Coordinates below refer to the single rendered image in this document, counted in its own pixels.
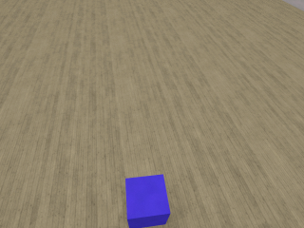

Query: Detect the carton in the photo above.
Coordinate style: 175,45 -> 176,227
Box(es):
125,174 -> 171,228

